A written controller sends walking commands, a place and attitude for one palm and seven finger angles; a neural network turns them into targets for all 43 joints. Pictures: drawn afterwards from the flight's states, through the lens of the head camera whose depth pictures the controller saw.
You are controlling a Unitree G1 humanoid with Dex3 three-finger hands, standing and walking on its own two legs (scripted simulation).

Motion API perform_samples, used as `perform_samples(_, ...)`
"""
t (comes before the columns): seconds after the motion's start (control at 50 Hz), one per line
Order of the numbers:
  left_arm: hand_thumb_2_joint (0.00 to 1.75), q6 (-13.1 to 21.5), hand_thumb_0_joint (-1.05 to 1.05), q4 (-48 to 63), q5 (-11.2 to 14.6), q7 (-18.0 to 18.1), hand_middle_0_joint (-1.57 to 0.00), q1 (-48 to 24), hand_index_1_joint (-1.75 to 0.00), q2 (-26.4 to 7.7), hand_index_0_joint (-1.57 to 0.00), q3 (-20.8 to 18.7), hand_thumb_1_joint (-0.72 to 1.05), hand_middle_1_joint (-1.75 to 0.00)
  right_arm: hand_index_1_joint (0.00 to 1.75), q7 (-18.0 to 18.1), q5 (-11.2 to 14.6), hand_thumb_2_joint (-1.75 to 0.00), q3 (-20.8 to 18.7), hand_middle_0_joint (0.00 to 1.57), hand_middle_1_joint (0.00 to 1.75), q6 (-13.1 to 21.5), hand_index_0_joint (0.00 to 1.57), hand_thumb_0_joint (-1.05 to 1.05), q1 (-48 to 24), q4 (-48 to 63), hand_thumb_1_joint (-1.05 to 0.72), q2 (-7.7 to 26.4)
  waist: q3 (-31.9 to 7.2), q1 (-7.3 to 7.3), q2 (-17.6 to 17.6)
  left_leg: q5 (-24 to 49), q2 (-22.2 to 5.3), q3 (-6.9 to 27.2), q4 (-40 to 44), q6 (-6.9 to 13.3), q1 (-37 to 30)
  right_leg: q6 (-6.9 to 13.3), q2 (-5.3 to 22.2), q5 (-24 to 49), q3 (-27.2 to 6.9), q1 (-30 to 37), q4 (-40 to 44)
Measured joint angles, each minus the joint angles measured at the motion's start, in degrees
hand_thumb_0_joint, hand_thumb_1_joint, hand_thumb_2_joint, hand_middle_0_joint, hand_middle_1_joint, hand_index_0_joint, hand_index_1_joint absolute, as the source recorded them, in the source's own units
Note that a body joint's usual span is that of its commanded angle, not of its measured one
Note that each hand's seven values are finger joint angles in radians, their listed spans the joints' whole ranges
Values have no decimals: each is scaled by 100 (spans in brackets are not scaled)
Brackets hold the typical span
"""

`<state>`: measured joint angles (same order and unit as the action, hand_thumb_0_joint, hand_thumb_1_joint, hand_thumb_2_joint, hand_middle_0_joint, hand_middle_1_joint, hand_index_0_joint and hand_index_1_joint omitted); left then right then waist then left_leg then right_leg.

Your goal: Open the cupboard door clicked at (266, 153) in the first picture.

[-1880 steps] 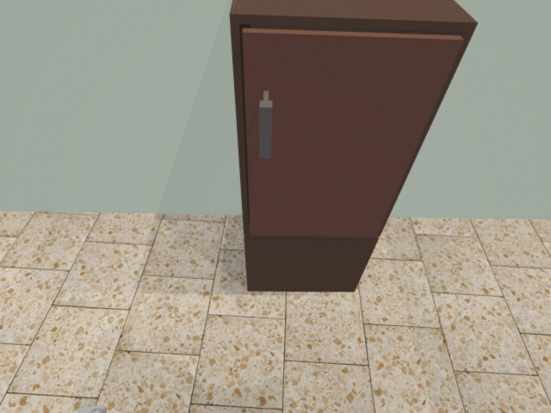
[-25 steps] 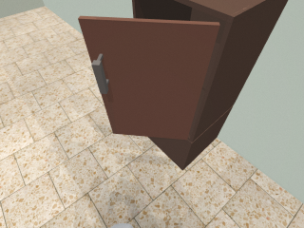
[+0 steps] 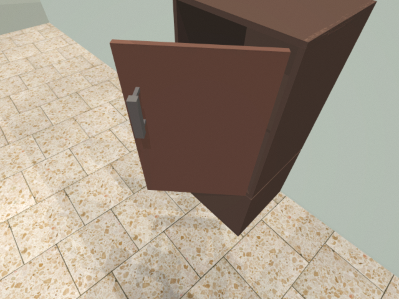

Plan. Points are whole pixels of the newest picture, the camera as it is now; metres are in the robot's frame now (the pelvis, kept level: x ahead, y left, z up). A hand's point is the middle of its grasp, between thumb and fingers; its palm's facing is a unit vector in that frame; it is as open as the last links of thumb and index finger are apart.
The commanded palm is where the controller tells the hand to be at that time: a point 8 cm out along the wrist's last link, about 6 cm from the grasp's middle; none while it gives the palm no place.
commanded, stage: come to a stop and stand still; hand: left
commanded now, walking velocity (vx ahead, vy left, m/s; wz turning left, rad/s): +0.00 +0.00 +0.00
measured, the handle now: (138, 112) +0.53 +0.20 +0.07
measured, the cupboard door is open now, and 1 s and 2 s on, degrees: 42 42 42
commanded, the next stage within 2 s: look again from close up in 0.52 s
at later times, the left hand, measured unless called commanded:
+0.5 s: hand out of the picture -0.04 +0.20 -0.18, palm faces +0.03 -0.98 -0.20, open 7.3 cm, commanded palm none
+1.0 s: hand out of the picture -0.06 +0.18 -0.18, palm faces +0.04 -0.99 -0.14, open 7.3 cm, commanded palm none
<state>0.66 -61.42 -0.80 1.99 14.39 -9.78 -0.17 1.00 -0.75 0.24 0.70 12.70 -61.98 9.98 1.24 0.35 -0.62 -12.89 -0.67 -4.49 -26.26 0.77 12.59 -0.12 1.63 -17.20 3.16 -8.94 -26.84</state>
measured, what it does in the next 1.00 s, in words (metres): stands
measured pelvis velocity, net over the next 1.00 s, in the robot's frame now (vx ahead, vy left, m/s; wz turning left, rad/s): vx -0.04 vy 0.02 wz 0.01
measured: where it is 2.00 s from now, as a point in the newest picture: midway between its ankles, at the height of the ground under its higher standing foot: outside the picture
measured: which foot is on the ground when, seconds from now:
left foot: down 0.00-1.00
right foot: down 0.00-1.00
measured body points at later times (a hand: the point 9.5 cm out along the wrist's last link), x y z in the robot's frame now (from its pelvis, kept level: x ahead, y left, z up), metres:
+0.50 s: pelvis -0.03 +0.02 +0.00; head -0.03 +0.03 +0.45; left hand -0.04 +0.25 -0.16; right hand -0.02 -0.20 -0.16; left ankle +0.01 +0.11 -0.74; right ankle -0.03 -0.12 -0.74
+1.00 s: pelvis -0.04 +0.02 +0.00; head -0.04 +0.04 +0.45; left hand -0.06 +0.23 -0.17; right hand -0.03 -0.20 -0.15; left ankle +0.01 +0.11 -0.74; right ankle -0.03 -0.12 -0.74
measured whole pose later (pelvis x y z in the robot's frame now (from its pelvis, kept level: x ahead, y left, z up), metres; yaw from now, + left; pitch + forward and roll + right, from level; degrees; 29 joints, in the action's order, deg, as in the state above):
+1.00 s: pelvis -0.04 +0.02 +0.00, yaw +0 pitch -2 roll +0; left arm 0.7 -63.1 -0.7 1.9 19.9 -8.2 0.8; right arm 0.7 -0.5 0.1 0.7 16.1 -64.2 7.9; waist 1.3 0.2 -2.1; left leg -9.5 0.5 -4.7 -25.1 2.6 14.0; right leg -1.5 2.7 -13.4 3.1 -10.2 -25.6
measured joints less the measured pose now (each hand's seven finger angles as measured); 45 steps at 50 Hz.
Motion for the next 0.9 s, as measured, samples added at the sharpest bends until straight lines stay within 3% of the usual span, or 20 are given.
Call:
perform_samples(0.12,89,88,0,53,17,64,-20,110,-30,30,-20,96,92,-30,30,-2,-13,-90,-16,20,30,25,20,1,160,268,-92,45,134,-150,57,-179,-28,4,-430,60,184,-35,-7,-59,-1,-103,-253)
perform_samples(0.38,89,-73,0,139,-1,-7,-20,300,-30,3,-20,59,91,-30,30,-59,-34,-90,-15,20,30,-77,20,1,415,218,-92,-57,13,-93,47,67,140,-14,-245,201,229,-123,155,83,-7,-216,-255)
perform_samples(0.9,89,4,0,-173,7,-11,-20,565,-30,155,-20,111,91,-30,30,-37,24,-90,-7,20,30,-6,20,1,322,-186,-91,-176,4,-8,-132,325,117,-9,94,186,142,-135,111,358,-1,-127,103)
